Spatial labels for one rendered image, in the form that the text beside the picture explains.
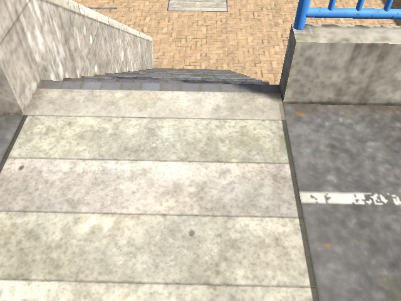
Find stairs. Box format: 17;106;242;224
63;68;269;85

